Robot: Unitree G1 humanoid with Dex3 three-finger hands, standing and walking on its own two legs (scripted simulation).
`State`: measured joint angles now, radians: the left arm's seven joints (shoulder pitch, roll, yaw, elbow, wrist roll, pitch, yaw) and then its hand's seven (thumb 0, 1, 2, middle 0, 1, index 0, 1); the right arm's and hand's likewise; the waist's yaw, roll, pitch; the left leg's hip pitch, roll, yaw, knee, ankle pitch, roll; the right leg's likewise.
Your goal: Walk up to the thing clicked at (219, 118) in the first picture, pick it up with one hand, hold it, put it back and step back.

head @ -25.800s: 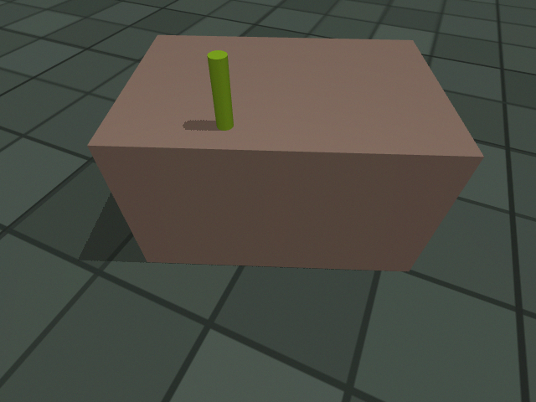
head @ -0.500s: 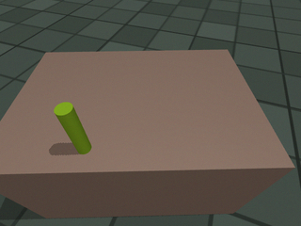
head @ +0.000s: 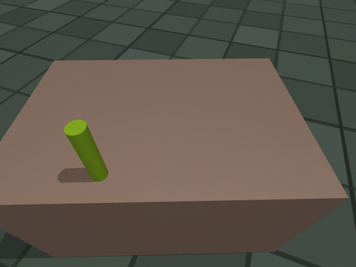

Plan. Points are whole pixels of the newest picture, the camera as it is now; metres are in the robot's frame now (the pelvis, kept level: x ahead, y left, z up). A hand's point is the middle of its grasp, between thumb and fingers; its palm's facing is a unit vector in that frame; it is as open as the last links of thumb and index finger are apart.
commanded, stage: stand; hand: left
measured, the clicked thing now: (89, 154) +0.41 +0.26 -0.02
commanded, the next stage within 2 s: none
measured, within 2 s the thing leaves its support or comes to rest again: neither
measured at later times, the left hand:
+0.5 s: hand out of the picture +0.07 +0.25 -0.16, palm faces -0.04 -0.94 -0.34, open 7.5 cm
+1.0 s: hand out of the picture +0.07 +0.25 -0.16, palm faces -0.03 -0.94 -0.34, open 7.4 cm
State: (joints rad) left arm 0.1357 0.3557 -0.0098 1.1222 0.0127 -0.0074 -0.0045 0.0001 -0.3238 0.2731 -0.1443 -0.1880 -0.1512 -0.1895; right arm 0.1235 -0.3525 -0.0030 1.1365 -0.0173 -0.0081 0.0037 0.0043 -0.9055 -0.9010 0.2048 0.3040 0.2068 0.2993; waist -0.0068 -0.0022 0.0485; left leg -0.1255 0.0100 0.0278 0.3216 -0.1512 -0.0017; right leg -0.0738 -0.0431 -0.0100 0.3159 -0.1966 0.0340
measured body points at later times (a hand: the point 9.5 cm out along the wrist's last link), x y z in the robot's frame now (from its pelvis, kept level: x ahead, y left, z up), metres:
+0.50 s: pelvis +0.00 +0.00 +0.00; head +0.01 +0.00 +0.45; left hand +0.07 +0.30 -0.13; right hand +0.07 -0.30 -0.13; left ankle +0.02 +0.12 -0.75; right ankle -0.01 -0.14 -0.75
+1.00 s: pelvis +0.01 +0.00 +0.00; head +0.02 +0.00 +0.45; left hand +0.07 +0.30 -0.13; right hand +0.08 -0.30 -0.13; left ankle +0.02 +0.12 -0.75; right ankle -0.01 -0.14 -0.75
